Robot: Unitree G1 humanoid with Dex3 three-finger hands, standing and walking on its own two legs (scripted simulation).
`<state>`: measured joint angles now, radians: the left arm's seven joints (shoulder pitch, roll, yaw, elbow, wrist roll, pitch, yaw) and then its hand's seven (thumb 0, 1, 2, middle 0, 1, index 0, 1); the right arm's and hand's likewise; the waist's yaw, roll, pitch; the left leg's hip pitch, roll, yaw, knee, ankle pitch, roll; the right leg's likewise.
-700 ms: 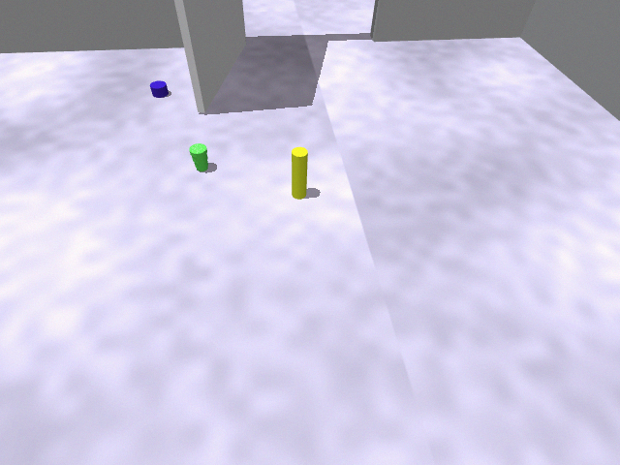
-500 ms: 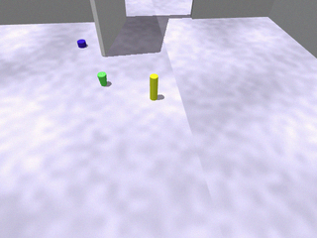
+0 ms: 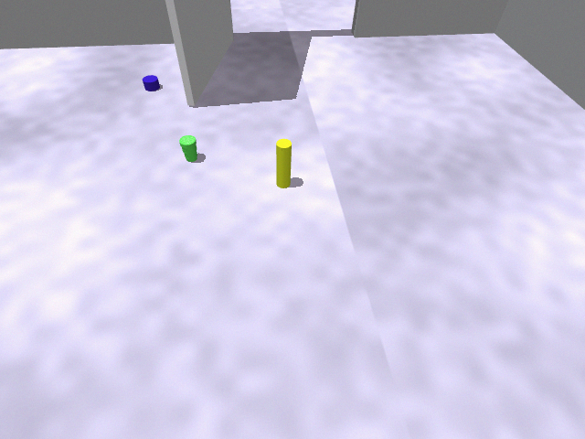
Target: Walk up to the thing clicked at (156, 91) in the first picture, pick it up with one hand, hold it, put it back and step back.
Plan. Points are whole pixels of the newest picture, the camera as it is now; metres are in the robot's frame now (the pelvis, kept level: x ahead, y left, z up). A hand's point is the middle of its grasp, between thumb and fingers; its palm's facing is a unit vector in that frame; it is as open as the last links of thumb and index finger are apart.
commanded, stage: stand
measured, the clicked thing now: (151, 83) +2.29 +0.92 -0.75
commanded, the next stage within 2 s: walk up in 0.42 s
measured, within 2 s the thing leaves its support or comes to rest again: neither
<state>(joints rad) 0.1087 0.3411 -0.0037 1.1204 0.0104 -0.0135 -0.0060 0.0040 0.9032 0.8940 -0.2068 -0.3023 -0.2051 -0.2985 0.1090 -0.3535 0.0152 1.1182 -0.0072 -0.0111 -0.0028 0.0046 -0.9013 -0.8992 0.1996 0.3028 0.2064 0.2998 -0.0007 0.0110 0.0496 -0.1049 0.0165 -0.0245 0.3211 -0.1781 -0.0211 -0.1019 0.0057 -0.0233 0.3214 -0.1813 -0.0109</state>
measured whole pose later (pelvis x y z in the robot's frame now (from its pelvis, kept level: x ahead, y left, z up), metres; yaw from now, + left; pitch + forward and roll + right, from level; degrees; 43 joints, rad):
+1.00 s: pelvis -0.03 -0.01 -0.03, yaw +23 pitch -2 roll +1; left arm 0.17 0.43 0.08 0.80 0.02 0.08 -0.05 0.01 0.90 0.89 -0.21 -0.30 -0.20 -0.30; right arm 0.30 -0.39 -0.05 0.79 -0.03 -0.02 -0.02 0.00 -0.90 -0.90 0.20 0.30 0.21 0.30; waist 0.00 -0.10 0.13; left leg -0.32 -0.01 -0.03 0.68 -0.33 -0.01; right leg -0.41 -0.08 -0.03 1.03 -0.54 -0.01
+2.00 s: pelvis -0.03 -0.05 -0.03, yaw +45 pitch -2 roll +1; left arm 0.25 0.38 0.03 0.90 0.02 -0.01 -0.01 0.01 0.90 0.89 -0.21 -0.30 -0.21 -0.30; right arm 0.21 -0.40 -0.05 0.90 -0.02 -0.01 0.01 0.01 -0.90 -0.90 0.20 0.30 0.21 0.30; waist 0.03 -0.01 0.09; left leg -0.31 -0.05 -0.03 0.63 -0.27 0.02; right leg -0.29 -0.12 -0.04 0.71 -0.38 0.03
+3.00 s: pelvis -0.01 -0.06 +0.00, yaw +45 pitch -3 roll +0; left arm 0.10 0.35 0.00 1.16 0.01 -0.01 -0.01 0.00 0.90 0.89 -0.21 -0.30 -0.21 -0.30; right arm 0.08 -0.35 0.00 1.16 0.00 -0.01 0.01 0.01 -0.90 -0.90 0.20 0.30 0.21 0.30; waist 0.00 0.01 0.07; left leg -0.15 0.02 -0.06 0.33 -0.14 -0.03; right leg -0.10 -0.02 -0.03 0.33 -0.18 0.01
